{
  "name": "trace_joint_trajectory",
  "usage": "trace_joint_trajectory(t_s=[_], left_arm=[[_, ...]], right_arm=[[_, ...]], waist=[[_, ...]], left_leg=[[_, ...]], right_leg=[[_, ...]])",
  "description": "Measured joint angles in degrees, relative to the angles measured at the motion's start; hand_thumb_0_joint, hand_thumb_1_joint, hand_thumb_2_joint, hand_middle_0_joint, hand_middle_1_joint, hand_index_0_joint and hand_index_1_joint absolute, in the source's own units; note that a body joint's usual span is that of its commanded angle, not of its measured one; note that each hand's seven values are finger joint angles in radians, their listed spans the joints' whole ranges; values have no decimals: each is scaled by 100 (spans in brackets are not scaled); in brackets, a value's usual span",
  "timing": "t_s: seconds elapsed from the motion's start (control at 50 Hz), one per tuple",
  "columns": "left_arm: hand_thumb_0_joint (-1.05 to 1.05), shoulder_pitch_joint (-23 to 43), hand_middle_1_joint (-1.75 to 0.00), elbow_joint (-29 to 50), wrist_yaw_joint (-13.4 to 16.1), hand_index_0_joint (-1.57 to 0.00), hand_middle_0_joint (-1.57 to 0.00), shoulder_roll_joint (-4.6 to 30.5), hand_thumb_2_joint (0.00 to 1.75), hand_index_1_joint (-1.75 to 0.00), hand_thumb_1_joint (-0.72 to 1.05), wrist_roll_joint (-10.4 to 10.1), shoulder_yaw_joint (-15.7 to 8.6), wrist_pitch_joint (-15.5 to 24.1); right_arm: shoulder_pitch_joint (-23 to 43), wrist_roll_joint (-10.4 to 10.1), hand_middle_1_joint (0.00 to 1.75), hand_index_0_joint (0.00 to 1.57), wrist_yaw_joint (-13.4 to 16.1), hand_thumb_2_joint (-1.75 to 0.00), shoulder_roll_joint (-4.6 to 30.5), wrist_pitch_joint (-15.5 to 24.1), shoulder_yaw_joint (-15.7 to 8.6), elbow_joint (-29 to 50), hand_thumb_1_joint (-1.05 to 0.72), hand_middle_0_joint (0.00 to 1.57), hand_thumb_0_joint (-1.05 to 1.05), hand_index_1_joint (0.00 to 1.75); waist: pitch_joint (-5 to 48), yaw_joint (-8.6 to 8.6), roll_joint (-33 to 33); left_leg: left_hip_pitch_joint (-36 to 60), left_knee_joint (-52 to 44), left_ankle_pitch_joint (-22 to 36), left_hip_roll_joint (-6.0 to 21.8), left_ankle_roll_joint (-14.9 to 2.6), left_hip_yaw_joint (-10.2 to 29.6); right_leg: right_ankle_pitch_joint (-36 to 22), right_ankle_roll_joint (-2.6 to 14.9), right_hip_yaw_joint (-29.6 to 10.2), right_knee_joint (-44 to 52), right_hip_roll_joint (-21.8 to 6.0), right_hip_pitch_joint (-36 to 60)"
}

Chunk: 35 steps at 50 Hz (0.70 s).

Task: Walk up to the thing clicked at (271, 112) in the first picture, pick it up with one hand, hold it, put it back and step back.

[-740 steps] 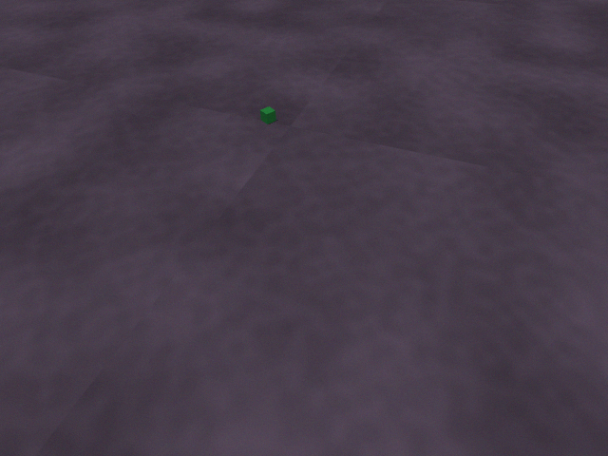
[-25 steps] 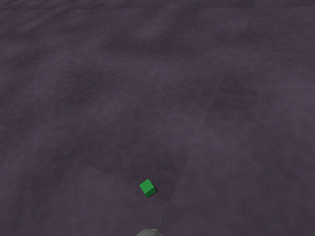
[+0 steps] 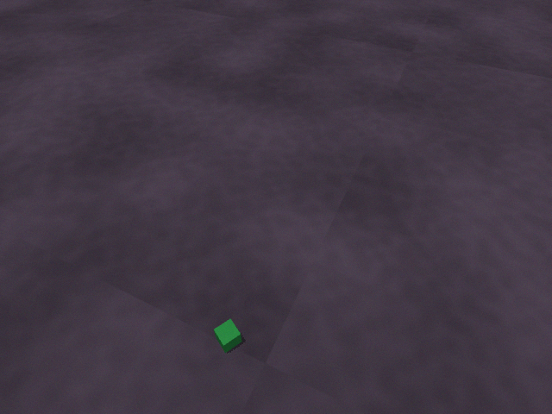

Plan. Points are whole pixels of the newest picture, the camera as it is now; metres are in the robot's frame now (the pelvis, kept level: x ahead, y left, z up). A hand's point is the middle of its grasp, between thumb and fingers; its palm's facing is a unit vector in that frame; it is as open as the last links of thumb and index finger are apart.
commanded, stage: stand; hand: left
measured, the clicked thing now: (227, 335) +0.54 +0.17 -0.73
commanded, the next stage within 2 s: walk up in 0.66 s
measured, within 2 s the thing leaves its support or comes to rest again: neither
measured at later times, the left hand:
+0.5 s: hand out of the picture +0.09 +0.26 -0.13, palm faces -0.02 -0.93 -0.36, open 7.4 cm
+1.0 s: hand out of the picture +0.08 +0.28 -0.16, palm faces -0.07 -0.92 -0.38, open 7.4 cm
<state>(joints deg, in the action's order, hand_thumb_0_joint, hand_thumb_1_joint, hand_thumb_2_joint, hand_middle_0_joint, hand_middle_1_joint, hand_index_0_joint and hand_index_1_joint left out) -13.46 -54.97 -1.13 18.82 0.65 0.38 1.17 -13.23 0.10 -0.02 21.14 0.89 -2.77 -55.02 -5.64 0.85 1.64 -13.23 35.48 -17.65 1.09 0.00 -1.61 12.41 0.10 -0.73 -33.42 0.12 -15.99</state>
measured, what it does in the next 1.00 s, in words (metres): steps on the spot: left foot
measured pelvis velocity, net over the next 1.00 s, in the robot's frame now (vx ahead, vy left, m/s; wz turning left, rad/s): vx -0.05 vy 0.02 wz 0.00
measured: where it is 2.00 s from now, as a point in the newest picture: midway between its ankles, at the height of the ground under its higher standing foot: outside the picture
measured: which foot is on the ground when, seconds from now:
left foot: down 0.00-0.84, up 0.86-0.98, down 1.00-1.00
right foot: down 0.00-1.00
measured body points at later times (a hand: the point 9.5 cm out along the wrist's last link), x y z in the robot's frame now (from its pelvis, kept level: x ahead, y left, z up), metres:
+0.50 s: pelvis +0.00 +0.00 +0.02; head +0.00 +0.00 +0.47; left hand +0.09 +0.31 -0.10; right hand +0.07 -0.30 -0.12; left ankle +0.02 +0.12 -0.73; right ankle +0.06 -0.12 -0.73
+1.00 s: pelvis -0.05 +0.02 -0.01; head +0.02 +0.03 +0.44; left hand +0.08 +0.33 -0.14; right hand +0.03 -0.31 -0.12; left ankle -0.06 +0.13 -0.73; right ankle +0.06 -0.12 -0.73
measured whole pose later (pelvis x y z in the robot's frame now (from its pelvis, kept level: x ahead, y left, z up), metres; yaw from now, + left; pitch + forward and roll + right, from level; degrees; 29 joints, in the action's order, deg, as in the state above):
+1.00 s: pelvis -0.05 +0.02 -0.01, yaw +0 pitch -1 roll +0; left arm -2.2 -54.2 0.5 22.9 1.2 -1.9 -3.2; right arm -5.1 0.3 -0.1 23.4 -1.8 -2.8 -58.3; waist -9.9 0.7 1.7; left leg -16.6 39.1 -21.5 -1.2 -2.4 -0.7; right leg 7.6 -1.1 -2.1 -34.0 -1.3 -26.0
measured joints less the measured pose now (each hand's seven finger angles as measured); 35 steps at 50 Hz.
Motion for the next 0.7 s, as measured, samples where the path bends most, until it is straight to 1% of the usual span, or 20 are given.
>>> trace_joint_trajectory(t_s=[0.06,0.12,0.24,0.4,0.66,0.7], left_arm=[[0,133,-30,-151,-1,-20,-21,11,90,-30,91,-11,88,8],[0,298,-30,-252,19,-21,-21,7,90,-30,91,-63,123,11],[0,578,-30,-413,59,-20,-21,156,90,-30,91,-67,79,19],[0,748,-30,-625,49,-20,-20,274,90,-30,91,-61,16,3],[0,683,-30,-970,30,-20,-20,188,90,-30,91,-49,57,-53],[0,686,-30,-890,43,-20,-20,178,90,-30,91,-75,-21,-92]], right_arm=[[209,-10,30,20,-31,-90,-132,52,100,-74,-90,21,0,30],[377,9,30,21,-68,-90,-152,74,158,-241,-90,21,0,30],[582,17,30,21,-87,-90,-231,51,227,-533,-90,21,0,30],[637,47,30,21,-109,-90,-172,49,212,-854,-90,21,0,30],[667,57,30,20,-102,-90,-117,-7,189,-1158,-90,21,0,30],[730,49,30,21,-99,-90,-99,-43,187,-1130,-90,21,0,30]], waist=[[0,6,14],[20,-22,-145],[155,-62,-198],[204,-64,-158],[152,-60,-98],[85,-87,-92]], left_leg=[[196,-484,257,-99,1,-30],[323,-688,356,-74,-16,-4],[562,-1081,549,-111,-20,-18],[633,-1410,741,-139,-10,-14],[594,-1579,824,-97,38,41],[473,-1446,777,-80,38,20]], right_leg=[[-59,-22,-33,207,-93,76],[-204,-37,-2,519,-68,262],[-355,-56,-16,835,-101,467],[-495,-60,-13,1073,-127,500],[-565,-17,45,1252,-87,482],[-538,-8,24,1136,-70,358]])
